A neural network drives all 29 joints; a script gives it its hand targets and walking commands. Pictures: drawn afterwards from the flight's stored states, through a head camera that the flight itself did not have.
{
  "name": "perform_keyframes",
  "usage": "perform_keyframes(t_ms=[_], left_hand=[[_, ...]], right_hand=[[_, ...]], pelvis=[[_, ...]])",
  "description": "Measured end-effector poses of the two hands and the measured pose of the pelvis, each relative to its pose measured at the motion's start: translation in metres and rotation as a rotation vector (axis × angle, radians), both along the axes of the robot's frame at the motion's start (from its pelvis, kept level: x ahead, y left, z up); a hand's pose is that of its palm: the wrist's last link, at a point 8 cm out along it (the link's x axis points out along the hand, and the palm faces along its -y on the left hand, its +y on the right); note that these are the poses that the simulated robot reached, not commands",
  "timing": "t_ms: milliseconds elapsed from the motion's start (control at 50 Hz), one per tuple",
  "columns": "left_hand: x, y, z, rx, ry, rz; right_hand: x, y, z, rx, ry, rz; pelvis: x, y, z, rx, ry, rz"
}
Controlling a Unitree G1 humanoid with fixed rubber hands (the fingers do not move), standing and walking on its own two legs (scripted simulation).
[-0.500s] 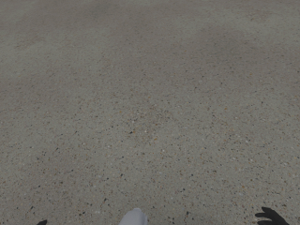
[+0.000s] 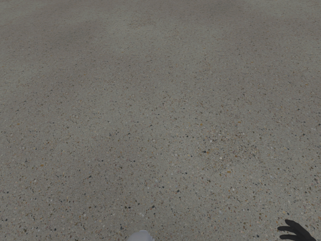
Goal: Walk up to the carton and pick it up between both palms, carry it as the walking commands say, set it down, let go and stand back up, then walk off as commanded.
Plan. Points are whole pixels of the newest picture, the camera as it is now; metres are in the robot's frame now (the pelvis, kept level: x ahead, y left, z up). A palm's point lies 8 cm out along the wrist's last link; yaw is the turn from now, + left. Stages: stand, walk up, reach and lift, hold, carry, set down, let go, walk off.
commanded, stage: walk up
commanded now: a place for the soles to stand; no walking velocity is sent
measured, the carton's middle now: out of the picture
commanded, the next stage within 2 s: none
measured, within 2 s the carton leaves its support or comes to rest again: neither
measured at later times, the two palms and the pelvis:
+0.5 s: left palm out of the picture +0.02 +0.40 -0.06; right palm (214, 150) +0.41 -0.14 -0.10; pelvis +0.15 +0.08 +0.00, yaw +27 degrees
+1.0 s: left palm out of the picture +0.13 +0.50 -0.09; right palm (151, 108) +0.64 +0.09 -0.12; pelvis +0.33 +0.23 -0.02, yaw +46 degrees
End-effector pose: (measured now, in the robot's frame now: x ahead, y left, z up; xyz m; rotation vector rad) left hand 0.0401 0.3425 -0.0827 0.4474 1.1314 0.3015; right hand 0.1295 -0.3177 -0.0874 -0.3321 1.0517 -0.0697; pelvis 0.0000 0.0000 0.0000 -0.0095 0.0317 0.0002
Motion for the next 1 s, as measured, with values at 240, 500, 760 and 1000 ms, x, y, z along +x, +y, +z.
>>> perform_keyframes(t_ms=[240,500,760,1000], left_hand=[[-0.032,0.073,-0.01,0.023,0.041,0.278],[-0.018,0.062,0.018,0.047,-0.019,0.456],[-0.024,0.115,-0.01,0.01,0.113,0.708],[0.093,0.157,-0.008,0.009,-0.052,0.706]], right_hand=[[0.196,0.109,0.013,0.002,-0.202,0.271],[0.284,0.18,-0.01,0.043,-0.029,0.456],[0.45,0.356,-0.015,0.065,-0.177,0.683],[0.508,0.411,-0.035,0.001,0.013,0.735]], pelvis=[[0.066,0.055,-0.017,0.018,-0.026,0.224],[0.151,0.081,0.0,0.005,-0.003,0.463],[0.236,0.173,-0.027,0.034,-0.025,0.64],[0.332,0.232,-0.017,0.006,-0.016,0.801]])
